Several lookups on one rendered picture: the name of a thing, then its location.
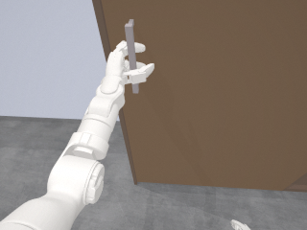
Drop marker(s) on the robot left upper arm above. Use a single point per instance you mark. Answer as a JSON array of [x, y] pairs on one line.
[[74, 183]]

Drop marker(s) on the right robot hand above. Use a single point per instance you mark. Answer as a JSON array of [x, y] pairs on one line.
[[238, 225]]

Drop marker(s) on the wardrobe door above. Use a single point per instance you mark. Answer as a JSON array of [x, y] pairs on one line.
[[226, 103], [301, 181]]

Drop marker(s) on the left robot hand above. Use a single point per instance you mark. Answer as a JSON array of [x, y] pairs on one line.
[[117, 65]]

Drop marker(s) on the robot left forearm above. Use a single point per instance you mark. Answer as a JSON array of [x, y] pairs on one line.
[[91, 139]]

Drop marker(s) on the handle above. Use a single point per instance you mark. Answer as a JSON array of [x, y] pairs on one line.
[[131, 51]]

